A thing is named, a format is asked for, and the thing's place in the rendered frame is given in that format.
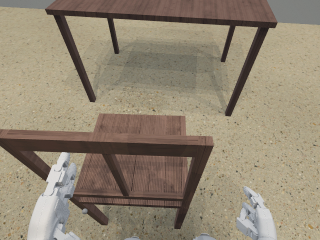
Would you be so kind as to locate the chair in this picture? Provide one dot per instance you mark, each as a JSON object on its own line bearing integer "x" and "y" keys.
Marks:
{"x": 134, "y": 160}

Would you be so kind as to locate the robot left hand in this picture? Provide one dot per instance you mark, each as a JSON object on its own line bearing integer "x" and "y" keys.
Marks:
{"x": 52, "y": 205}

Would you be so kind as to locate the robot right hand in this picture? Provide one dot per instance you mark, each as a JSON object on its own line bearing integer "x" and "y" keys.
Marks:
{"x": 260, "y": 223}

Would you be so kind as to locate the table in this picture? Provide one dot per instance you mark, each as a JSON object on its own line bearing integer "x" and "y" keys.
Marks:
{"x": 244, "y": 13}

